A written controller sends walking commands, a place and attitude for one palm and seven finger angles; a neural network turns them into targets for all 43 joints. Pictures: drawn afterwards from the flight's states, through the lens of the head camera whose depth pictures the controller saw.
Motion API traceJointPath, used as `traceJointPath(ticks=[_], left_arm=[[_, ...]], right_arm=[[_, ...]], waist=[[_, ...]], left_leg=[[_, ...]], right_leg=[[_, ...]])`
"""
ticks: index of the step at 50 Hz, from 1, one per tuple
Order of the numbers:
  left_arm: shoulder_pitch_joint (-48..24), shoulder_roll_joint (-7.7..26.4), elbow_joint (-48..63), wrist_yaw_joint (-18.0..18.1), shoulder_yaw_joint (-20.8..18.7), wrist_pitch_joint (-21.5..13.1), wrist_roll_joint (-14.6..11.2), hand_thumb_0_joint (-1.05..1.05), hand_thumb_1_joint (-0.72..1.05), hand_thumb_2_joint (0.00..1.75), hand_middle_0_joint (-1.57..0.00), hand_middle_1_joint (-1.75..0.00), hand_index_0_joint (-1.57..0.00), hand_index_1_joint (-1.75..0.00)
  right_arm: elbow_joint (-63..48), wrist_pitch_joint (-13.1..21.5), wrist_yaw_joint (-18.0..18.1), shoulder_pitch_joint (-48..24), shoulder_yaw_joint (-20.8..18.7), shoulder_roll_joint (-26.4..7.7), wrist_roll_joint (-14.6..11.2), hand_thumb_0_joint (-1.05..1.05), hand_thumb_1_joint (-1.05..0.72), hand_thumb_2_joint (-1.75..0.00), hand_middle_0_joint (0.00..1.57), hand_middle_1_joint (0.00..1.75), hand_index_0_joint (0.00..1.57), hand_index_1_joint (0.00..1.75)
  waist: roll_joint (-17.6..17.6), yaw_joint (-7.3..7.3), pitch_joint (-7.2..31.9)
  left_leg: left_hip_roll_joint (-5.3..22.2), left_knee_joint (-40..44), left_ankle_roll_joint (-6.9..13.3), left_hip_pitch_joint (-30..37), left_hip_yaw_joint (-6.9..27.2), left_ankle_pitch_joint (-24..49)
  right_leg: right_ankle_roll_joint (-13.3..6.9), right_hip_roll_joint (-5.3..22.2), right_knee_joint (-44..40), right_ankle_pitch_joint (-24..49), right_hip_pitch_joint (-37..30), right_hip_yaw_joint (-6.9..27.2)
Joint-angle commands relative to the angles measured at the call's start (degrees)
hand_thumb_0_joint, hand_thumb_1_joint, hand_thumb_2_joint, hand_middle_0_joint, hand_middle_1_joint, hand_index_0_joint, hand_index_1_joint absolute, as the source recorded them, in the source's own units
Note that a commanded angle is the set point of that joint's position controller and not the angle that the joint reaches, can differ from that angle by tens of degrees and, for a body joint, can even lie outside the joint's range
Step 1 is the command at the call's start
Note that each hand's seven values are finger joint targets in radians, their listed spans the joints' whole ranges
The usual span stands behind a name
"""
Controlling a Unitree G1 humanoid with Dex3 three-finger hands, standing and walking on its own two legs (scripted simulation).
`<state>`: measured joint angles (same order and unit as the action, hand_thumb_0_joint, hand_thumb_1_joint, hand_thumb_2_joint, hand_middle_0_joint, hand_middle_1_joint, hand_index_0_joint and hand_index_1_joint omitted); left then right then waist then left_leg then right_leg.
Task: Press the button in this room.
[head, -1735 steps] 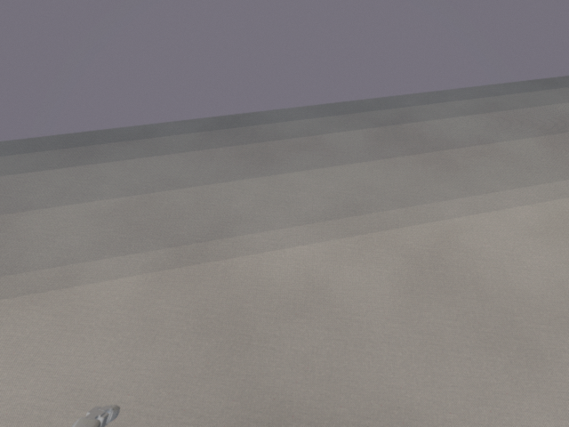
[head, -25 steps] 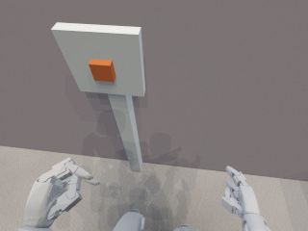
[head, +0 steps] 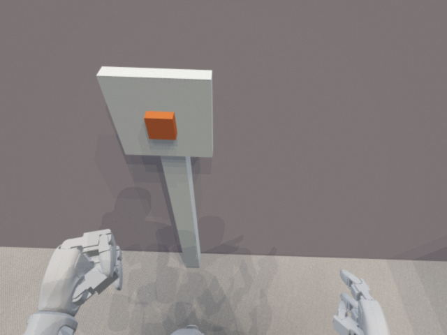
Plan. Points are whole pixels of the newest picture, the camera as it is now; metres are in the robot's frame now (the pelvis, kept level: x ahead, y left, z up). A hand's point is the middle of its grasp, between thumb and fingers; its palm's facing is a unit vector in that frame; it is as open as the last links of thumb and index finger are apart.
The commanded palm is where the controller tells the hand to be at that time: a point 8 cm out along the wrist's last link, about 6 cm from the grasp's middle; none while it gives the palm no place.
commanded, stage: raise the hand and make a fist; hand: left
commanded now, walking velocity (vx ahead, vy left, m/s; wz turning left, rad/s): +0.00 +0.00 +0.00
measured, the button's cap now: (161, 124) +0.46 +0.15 +0.13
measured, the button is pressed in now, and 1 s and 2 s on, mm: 0 0 0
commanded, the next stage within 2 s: aim a knuckle at the button in 0.84 s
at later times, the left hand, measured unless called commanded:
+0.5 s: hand (79, 226) +0.24 +0.22 +0.13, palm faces +0.02 -1.00 -0.08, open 3.1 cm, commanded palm +0.21 +0.27 +0.13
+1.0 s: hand (100, 236) +0.23 +0.19 +0.12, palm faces +0.03 -1.00 -0.05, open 3.1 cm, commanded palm +0.21 +0.24 +0.13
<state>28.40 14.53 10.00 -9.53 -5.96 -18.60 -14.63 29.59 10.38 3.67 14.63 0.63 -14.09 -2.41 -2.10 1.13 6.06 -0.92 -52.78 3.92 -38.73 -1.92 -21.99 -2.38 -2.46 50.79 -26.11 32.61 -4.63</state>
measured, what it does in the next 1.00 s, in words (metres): stands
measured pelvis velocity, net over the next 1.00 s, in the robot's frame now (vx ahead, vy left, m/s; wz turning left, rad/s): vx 0.01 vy -0.02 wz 0.02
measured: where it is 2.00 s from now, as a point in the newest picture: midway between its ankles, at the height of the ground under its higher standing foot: outside the picture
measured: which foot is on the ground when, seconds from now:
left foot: down 0.00-1.00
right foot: down 0.00-1.00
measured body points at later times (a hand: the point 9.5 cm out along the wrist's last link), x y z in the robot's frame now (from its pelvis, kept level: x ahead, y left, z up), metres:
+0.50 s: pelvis +0.02 +0.01 +0.03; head +0.02 +0.00 +0.48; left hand +0.24 +0.27 +0.14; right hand +0.20 -0.21 -0.04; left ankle +0.05 +0.07 -0.69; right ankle +0.00 -0.10 -0.69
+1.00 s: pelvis +0.01 -0.02 +0.03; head +0.01 -0.03 +0.48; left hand +0.23 +0.24 +0.13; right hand +0.19 -0.25 -0.04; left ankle +0.05 +0.07 -0.69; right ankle +0.00 -0.10 -0.69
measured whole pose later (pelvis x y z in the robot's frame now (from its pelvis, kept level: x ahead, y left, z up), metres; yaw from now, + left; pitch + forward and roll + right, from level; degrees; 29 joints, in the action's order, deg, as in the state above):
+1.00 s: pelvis +0.01 -0.02 +0.03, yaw +1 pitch +2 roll -1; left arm 17.1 16.2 3.1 -16.8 -12.9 -8.5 -18.4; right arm 33.2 12.6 3.7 14.2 3.3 -14.8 -2.5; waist -2.9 -0.9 3.2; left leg -1.1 -39.8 2.4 -24.7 -0.5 -17.2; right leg -3.5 -3.0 37.4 -21.3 18.4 -5.2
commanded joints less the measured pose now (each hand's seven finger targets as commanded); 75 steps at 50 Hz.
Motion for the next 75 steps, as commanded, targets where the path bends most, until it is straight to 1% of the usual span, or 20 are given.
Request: traceJointPath(ticks=[1, 5, 9, 14, 18, 20, 26, 30, 33, 47, 52, 57, 59, 60, 64, 65, 68, 70, 71, 75], left_arm=[[-3.97, 5.37, 12.74, 1.89, -5.92, -1.81, -1.62, 0.00, 0.90, 0.90, -1.30, -1.50, -1.30, -1.50], [-6.74, 5.55, 8.79, -0.97, -4.30, 2.09, -1.17, 0.00, 0.90, 0.90, -1.30, -1.50, -1.30, -1.50], [-10.80, 8.55, 11.10, -3.64, -7.17, 4.74, -1.84, 0.00, 0.90, 0.90, -1.30, -1.50, -1.30, -1.50], [-15.23, 10.61, 13.65, -3.16, -11.51, 4.26, -3.42, 0.00, 0.90, 0.90, -1.30, -1.50, -1.30, -1.50], [-17.61, 9.86, 10.59, -4.21, -10.44, 5.19, -3.53, 0.00, 0.90, 0.90, -1.30, -1.50, -1.30, -1.50], [-17.66, 10.26, 7.69, -5.51, -10.63, 6.90, -3.69, 0.00, 0.90, 0.90, -1.30, -1.50, -1.30, -1.50], [-16.81, 10.30, 4.71, -8.36, -11.51, 11.05, -5.07, 0.00, 0.90, 0.90, -1.30, -1.50, -1.30, -1.50], [-18.41, 12.08, 7.36, -6.96, -13.72, 9.75, -5.12, 0.00, 0.90, 0.90, -1.30, -1.50, -1.30, -1.50], [-19.66, 11.12, 9.86, -5.50, -13.06, 7.37, -4.47, 0.00, 0.90, 0.90, -1.30, -1.50, -1.30, -1.50], [-19.66, 10.89, 6.14, -7.25, -12.49, 6.29, -5.18, 0.00, 0.90, 0.90, -1.30, -1.50, -1.30, -1.50], [-26.82, 10.07, 2.35, -6.77, -10.57, 4.82, -4.79, 0.00, 0.90, 0.90, -1.30, -1.50, -1.30, -1.50], [-31.71, 11.32, -2.25, -6.50, -10.21, 5.24, -3.69, 0.00, 0.90, 0.90, -1.30, -1.50, -1.30, -1.50], [-33.35, 11.24, -3.36, -6.33, -10.27, 5.35, -3.38, 0.00, 0.90, 0.90, -1.30, -1.50, -1.30, -1.50], [-32.19, 12.82, -4.08, -6.07, -12.24, 5.46, -3.60, 0.00, 0.90, 0.90, -1.30, -1.50, -1.30, -1.50], [-33.20, 11.07, -3.61, -4.71, -11.30, 4.87, -3.28, 0.00, 0.90, 0.90, -1.30, -1.50, -1.30, -1.50], [-31.88, 11.64, -4.45, -4.34, -12.14, 4.79, -3.33, 0.00, 0.90, 0.90, -1.30, -1.50, -1.30, -1.50], [-31.83, 9.62, -5.78, -3.63, -10.56, 4.63, -2.79, 0.00, 0.90, 0.90, -1.30, -1.50, -1.30, -1.50], [-30.43, 9.24, -7.26, -3.48, -9.87, 4.77, -2.45, 0.00, 0.90, 0.90, -1.30, -1.50, -1.30, -1.50], [-32.08, 7.29, -6.04, -3.67, -7.60, 4.63, -2.18, 0.00, 0.90, 0.90, -1.30, -1.50, -1.30, -1.50], [-33.63, 8.57, -5.77, -2.89, -8.22, 4.21, -1.64, 0.00, 0.90, 0.90, -1.30, -1.50, -1.30, -1.50]], right_arm=[[-9.40, 3.08, 0.31, -4.74, -1.82, -6.74, -0.23, 0.00, -0.90, -0.90, 0.20, 0.30, 0.20, 0.30], [-8.95, 3.13, 0.21, -4.21, -1.31, -7.80, -0.25, 0.00, -0.90, -0.90, 0.20, 0.30, 0.20, 0.30], [-8.96, 3.73, 0.61, -4.06, -1.08, -7.69, -0.55, 0.00, -0.90, -0.90, 0.20, 0.30, 0.20, 0.30], [-7.73, 4.47, 0.69, -4.59, -0.40, -6.99, -0.33, 0.00, -0.90, -0.90, 0.20, 0.30, 0.20, 0.30], [-6.31, 4.84, 0.56, -4.61, -0.12, -7.53, -0.48, 0.00, -0.90, -0.90, 0.20, 0.30, 0.20, 0.30], [-6.06, 5.02, 0.67, -4.63, -0.32, -8.09, -0.58, 0.00, -0.90, -0.90, 0.20, 0.30, 0.20, 0.30], [-6.32, 5.34, 1.11, -5.57, -0.52, -8.32, -0.95, 0.00, -0.90, -0.90, 0.20, 0.30, 0.20, 0.30], [-6.22, 5.45, 0.86, -5.59, -0.56, -8.18, -0.42, 0.00, -0.90, -0.90, 0.20, 0.30, 0.20, 0.30], [-6.18, 5.72, 0.48, -5.53, -0.51, -7.54, -0.29, 0.00, -0.90, -0.90, 0.20, 0.30, 0.20, 0.30], [-5.61, 5.44, 0.96, -5.80, -0.70, -7.78, -0.59, 0.00, -0.90, -0.90, 0.20, 0.30, 0.20, 0.30], [-4.36, 5.35, 1.29, -5.81, -0.44, -7.83, -0.68, 0.00, -0.90, -0.90, 0.20, 0.30, 0.20, 0.30], [-3.80, 5.06, 1.58, -5.60, -0.51, -8.06, -0.77, 0.00, -0.90, -0.90, 0.20, 0.30, 0.20, 0.30], [-3.84, 4.73, 1.54, -5.81, -0.54, -7.86, -0.81, 0.00, -0.90, -0.90, 0.20, 0.30, 0.20, 0.30], [-4.04, 4.60, 1.41, -5.55, -0.64, -7.94, -0.70, 0.00, -0.90, -0.90, 0.20, 0.30, 0.20, 0.30], [-4.22, 4.32, 0.87, -5.77, -0.53, -7.31, -0.73, 0.00, -0.90, -0.90, 0.20, 0.30, 0.20, 0.30], [-4.34, 4.16, 0.65, -5.49, -0.58, -7.51, -0.58, 0.00, -0.90, -0.90, 0.20, 0.30, 0.20, 0.30], [-4.36, 3.67, 0.28, -5.05, -1.02, -7.57, -0.63, 0.00, -0.90, -0.90, 0.20, 0.30, 0.20, 0.30], [-4.56, 3.18, -0.03, -4.60, -1.20, -7.97, -0.55, 0.00, -0.90, -0.90, 0.20, 0.30, 0.20, 0.30], [-4.82, 3.01, -0.16, -4.73, -1.23, -7.78, -0.57, 0.00, -0.90, -0.90, 0.20, 0.30, 0.20, 0.30], [-4.55, 2.13, -0.26, -3.99, -1.42, -8.08, -0.37, 0.00, -0.90, -0.90, 0.20, 0.30, 0.20, 0.30]], waist=[[-1.67, -0.95, 4.27], [0.26, 0.06, 1.55], [-1.85, -1.07, 5.12], [-3.51, -2.01, 6.91], [-5.02, -1.48, 4.87], [-0.87, -1.43, 4.81], [1.58, -2.51, 4.69], [0.67, -2.76, 4.79], [-3.32, -2.57, 4.59], [0.39, -1.83, 4.20], [0.57, -0.36, 0.99], [2.47, -0.25, 2.84], [1.79, -0.64, 4.63], [4.38, -1.35, 5.77], [-1.52, -1.95, 7.40], [1.40, -2.17, 7.30], [1.41, -1.78, 6.73], [4.66, -1.51, 6.22], [3.50, -1.19, 6.86], [3.33, -0.73, 7.41]], left_leg=[[2.95, 14.27, -2.36, 12.94, 8.69, 0.12], [2.94, 15.39, -2.27, 13.65, 9.02, 1.05], [2.76, 16.09, -2.74, 17.99, 8.52, 7.06], [2.67, 17.22, -3.51, 22.01, 8.44, 12.26], [2.76, 18.54, -3.91, 23.19, 9.00, 12.32], [2.72, 18.84, -3.34, 22.97, 8.84, 12.56], [1.78, 19.55, -2.80, 22.85, 7.27, 14.38], [1.53, 19.28, -2.49, 23.20, 6.45, 14.68], [1.51, 19.79, -2.86, 24.39, 6.51, 14.22], [0.59, 17.83, -1.46, 21.39, 4.58, 12.48], [0.49, 17.19, -1.45, 19.35, 4.64, 8.33], [0.36, 16.35, -1.26, 17.90, 4.40, 7.29], [0.29, 16.25, -1.23, 18.38, 4.01, 8.57], [0.42, 15.81, -1.26, 17.37, 4.10, 9.34], [0.29, 16.64, -1.53, 20.00, 3.51, 12.68], [0.45, 16.38, -1.47, 18.99, 3.68, 13.12], [0.38, 16.34, -1.48, 19.43, 3.21, 13.87], [0.46, 15.83, -1.28, 18.90, 3.24, 14.72], [0.33, 15.97, -1.26, 19.40, 3.02, 15.09], [0.51, 15.21, -1.24, 19.68, 2.97, 16.17]], right_leg=[[0.68, 0.30, -9.91, 3.56, 1.12, 0.59], [0.83, 0.23, -11.86, 5.45, -0.01, 0.64], [0.62, 0.47, -13.33, 9.48, -3.40, 0.73], [0.25, 0.28, -14.49, 12.35, -6.24, 0.33], [0.25, 0.32, -15.73, 12.32, -6.27, 0.19], [0.43, 0.23, -16.77, 13.08, -7.65, 0.30], [0.70, 0.62, -18.69, 15.92, -10.59, 0.64], [0.75, 0.43, -19.00, 16.06, -10.62, 1.26], [0.45, 0.63, -18.81, 14.96, -10.08, 1.19], [1.65, 1.65, -21.00, 15.85, -12.13, 4.43], [2.05, 2.06, -22.06, 9.98, -9.46, 5.94], [2.60, 3.04, -22.80, 7.82, -10.64, 8.32], [2.80, 3.28, -22.31, 9.92, -11.70, 8.56], [3.39, 3.42, -21.88, 11.59, -13.17, 9.27], [2.46, 2.93, -20.02, 18.13, -13.75, 6.98], [2.92, 2.81, -19.70, 19.05, -14.34, 7.19], [3.01, 2.70, -19.11, 22.05, -13.26, 6.64], [3.50, 2.47, -18.50, 23.78, -12.97, 6.44], [3.31, 2.59, -18.15, 24.50, -12.84, 6.15], [3.14, 2.16, -17.32, 25.52, -12.13, 5.89]])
